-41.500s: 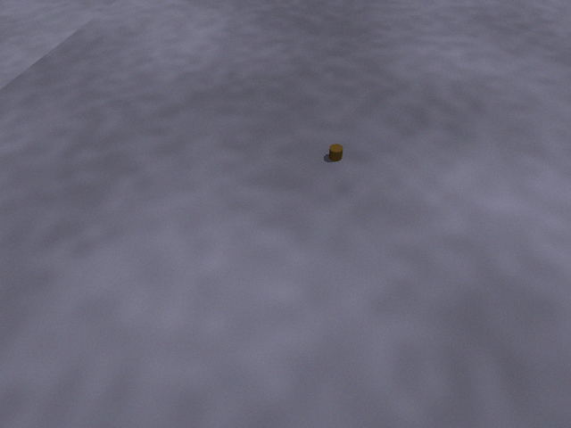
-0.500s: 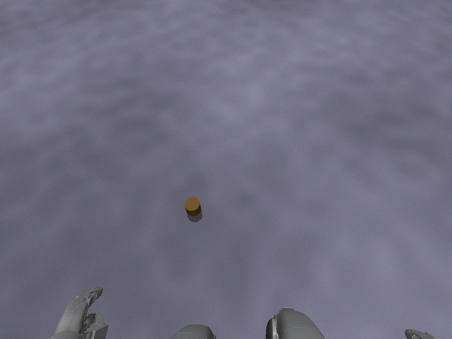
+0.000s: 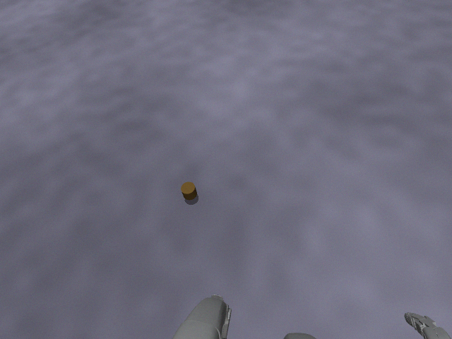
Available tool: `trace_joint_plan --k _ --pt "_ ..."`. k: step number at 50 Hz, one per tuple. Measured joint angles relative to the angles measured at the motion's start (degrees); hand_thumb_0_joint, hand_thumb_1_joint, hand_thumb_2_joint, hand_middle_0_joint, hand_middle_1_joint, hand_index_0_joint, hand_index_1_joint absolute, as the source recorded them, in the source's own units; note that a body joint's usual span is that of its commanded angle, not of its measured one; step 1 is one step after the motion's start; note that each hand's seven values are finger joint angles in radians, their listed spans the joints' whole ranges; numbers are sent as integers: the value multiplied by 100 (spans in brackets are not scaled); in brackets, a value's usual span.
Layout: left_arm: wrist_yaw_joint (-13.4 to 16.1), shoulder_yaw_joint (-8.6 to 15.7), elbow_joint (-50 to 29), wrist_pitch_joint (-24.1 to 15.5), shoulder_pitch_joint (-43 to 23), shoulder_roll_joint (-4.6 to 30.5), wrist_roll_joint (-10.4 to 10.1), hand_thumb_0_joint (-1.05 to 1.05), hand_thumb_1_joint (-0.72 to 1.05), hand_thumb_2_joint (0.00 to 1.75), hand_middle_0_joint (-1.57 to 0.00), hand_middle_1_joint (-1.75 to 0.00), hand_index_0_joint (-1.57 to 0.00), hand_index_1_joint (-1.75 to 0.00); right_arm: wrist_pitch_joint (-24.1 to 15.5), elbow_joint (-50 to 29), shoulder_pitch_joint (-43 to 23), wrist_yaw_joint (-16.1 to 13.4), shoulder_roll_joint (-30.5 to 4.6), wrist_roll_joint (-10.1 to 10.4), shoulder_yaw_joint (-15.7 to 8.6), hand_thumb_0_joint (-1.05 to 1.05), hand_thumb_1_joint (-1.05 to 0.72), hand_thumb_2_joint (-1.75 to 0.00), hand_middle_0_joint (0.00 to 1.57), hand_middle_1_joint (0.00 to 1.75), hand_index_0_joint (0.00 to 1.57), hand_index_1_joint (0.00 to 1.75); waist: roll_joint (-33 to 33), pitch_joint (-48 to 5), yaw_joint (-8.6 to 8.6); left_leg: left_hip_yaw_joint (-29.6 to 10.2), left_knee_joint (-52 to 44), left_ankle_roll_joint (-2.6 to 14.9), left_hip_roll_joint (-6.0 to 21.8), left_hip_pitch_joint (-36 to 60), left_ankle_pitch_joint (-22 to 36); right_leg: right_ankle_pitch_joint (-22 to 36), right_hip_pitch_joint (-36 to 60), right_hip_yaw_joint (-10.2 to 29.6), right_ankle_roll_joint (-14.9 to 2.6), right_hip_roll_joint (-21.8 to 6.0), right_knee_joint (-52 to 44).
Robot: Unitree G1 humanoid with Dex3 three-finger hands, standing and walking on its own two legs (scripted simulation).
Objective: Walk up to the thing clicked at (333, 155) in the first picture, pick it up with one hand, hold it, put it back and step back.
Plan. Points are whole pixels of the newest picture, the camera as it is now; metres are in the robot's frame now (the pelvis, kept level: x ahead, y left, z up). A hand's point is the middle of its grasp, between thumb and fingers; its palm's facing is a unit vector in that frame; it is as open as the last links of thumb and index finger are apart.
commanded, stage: step back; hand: left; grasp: from above
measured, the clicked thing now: (189, 191) +0.81 +0.32 -0.73
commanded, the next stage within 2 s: stand in 1.70 s
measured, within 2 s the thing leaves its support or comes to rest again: neither
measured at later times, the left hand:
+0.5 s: hand out of the picture -0.09 +0.26 -0.15, palm faces +0.03 -0.93 -0.37, open 7.4 cm
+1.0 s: hand out of the picture -0.23 +0.26 -0.14, palm faces +0.07 -0.92 -0.39, open 7.4 cm
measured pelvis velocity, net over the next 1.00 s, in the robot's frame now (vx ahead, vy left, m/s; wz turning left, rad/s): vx -0.27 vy -0.02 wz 0.06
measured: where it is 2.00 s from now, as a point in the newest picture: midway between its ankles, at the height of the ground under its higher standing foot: outside the picture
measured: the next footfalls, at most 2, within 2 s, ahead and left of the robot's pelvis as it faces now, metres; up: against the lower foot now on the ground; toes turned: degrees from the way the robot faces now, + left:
left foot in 0.22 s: -0.07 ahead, +0.12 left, +0.00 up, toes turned +3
right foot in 0.56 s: -0.19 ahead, -0.14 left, +0.00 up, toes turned +4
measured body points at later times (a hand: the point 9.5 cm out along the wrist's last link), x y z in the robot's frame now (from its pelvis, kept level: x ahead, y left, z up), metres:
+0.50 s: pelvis -0.18 -0.01 +0.00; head -0.13 +0.01 +0.45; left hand -0.09 +0.31 -0.12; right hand -0.05 -0.31 -0.10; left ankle -0.11 +0.12 -0.72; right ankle -0.22 -0.15 -0.68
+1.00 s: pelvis -0.27 -0.02 +0.01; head -0.26 -0.02 +0.46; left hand -0.24 +0.31 -0.11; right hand -0.19 -0.32 -0.12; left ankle -0.25 +0.10 -0.72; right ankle -0.25 -0.14 -0.70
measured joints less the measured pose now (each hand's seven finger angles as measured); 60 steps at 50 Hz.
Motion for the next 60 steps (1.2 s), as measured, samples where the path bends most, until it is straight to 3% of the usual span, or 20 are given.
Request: trace_joint_plan --k 5,9,11,13,16,20,24,27,29,32,35,38,41,44,47,50,53,56,58,60 --pt "92 5 -189 -1 -162 6 44 1 90 90 -21 -30 -20 -30 -55 109 370 -21 -38 -9 22 1 -91 -90 20 30 20 30 -18 -26 -72 22 401 -88 -168 448 -215 389 -260 -124 23 -138 -202" --pt "169 -8 -457 -39 -459 115 14 1 90 90 -21 -30 -20 -30 -47 197 481 5 39 -56 47 1 -91 -90 20 30 20 30 -99 96 -137 357 -964 -65 119 1224 -343 586 -557 -317 60 -232 -103" --pt "164 -33 -545 -11 -617 192 -40 1 90 90 -21 -30 -20 -30 -98 210 507 32 81 -77 49 1 -91 -90 20 30 20 30 -166 134 -187 541 -2039 16 246 1673 219 611 -776 -405 109 -301 108" --pt "163 -18 -519 48 -803 279 -92 1 90 90 -21 -30 -20 -30 -126 275 423 54 220 -117 46 1 -91 -90 20 30 20 30 -445 283 -138 685 -2191 128 105 1701 520 478 -936 -216 92 -392 371" --pt "188 2 -363 140 -842 246 -136 1 90 90 -21 -30 -20 -30 -143 249 357 117 280 -150 127 1 -91 -90 20 30 20 30 -367 239 -220 620 -2122 195 282 1519 668 -790 -1222 234 6 213 1724" --pt "149 22 -248 137 -718 247 -187 1 91 90 -21 -30 -20 -30 -148 178 213 69 311 -183 185 1 -91 -90 20 30 20 30 -332 78 -208 624 -2403 183 488 1341 1061 -883 -1184 466 20 595 2917" --pt "92 11 -136 77 -515 236 -148 0 91 90 -21 -30 -20 -30 -158 -18 -48 57 239 -206 143 1 -90 -90 20 30 20 30 -243 42 -139 714 -2477 156 675 1052 1358 -952 -507 281 153 379 2021" --pt "49 2 54 -10 -373 241 -122 0 91 90 -21 -30 -20 -30 -156 -126 -200 89 145 -196 127 1 -90 -90 20 30 20 30 -182 -14 -78 800 -2358 77 789 754 1496 -677 186 31 73 150 468" --pt "46 21 240 -109 -282 163 -61 0 91 90 -21 -30 -20 -30 -106 -106 -290 103 31 -169 98 0 -90 -90 20 30 20 30 35 -14 -59 692 -2069 73 924 514 1405 -293 470 -106 29 248 -268" --pt "9 -15 384 -114 -44 83 25 1 91 90 -21 -30 -20 -30 -23 61 -139 55 34 -133 34 0 -91 -90 20 30 20 30 31 -163 45 187 -1206 21 451 264 208 -220 262 -68 -41 191 -79" --pt "37 -29 484 -145 110 36 37 1 90 90 -21 -30 -20 -30 -61 223 109 75 -17 -88 17 1 -91 -90 20 30 20 30 4 -265 72 0 -305 -23 109 221 168 -47 217 -65 -14 35 -193" --pt "28 -11 475 -214 162 71 71 1 90 90 -21 -30 -20 -30 -106 390 374 124 -35 -116 2 1 -91 -90 20 30 20 30 9 -341 63 162 -507 -71 171 588 50 35 138 -153 13 -62 -221" --pt "11 8 426 -264 120 168 69 1 90 90 -21 -30 -20 -30 -139 598 587 192 3 -156 -8 1 -91 -90 20 30 20 30 -5 -405 34 420 -1614 -63 363 1233 -107 17 53 -322 46 -154 -133" --pt "17 4 428 -216 26 310 6 1 90 90 -21 -30 -20 -30 -250 794 621 201 178 -195 -26 1 -91 -90 20 30 20 30 -305 -327 54 637 -2554 30 199 1708 850 -139 -53 -216 63 -388 200" --pt "-1 -5 605 -160 12 330 -67 1 90 90 -21 -30 -20 -30 -364 799 650 246 302 -211 25 1 -91 -90 20 30 20 30 -332 -456 -27 659 -2592 184 236 1697 869 -738 -272 -85 -33 -209 735" --pt "-53 13 705 -203 -11 360 -106 1 91 90 -21 -30 -20 -30 -463 757 640 256 398 -215 83 1 -91 -90 20 30 20 30 -355 -513 -96 668 -2770 172 322 1776 962 -699 -351 -132 -69 -158 807" --pt "-95 41 776 -285 -32 330 -99 1 91 90 -21 -30 -20 -30 -449 718 594 282 392 -216 92 1 -91 -90 20 30 20 30 -283 -558 -156 646 -2748 95 434 1768 945 -528 -145 -265 -62 -129 155" --pt "-69 57 802 -385 -62 222 -30 1 91 90 -21 -30 -20 -30 -328 714 559 257 302 -167 71 1 -91 -90 20 30 20 30 -35 -570 -147 461 -2261 48 606 1605 502 349 100 -447 -71 66 -410" --pt "-61 44 765 -440 -38 160 15 1 91 90 -21 -30 -20 -30 -265 774 570 199 276 -159 57 1 -91 -90 20 30 20 30 -7 -648 -73 257 -1603 68 448 1340 -24 303 97 -495 -127 75 -388" --pt "-41 20 734 -484 -22 78 1 1 91 90 -21 -30 -20 -30 -282 809 570 181 212 -141 40 1 -91 -90 20 30 20 30 15 -632 -10 218 -1087 68 347 1108 -31 305 207 -524 -147 38 -516"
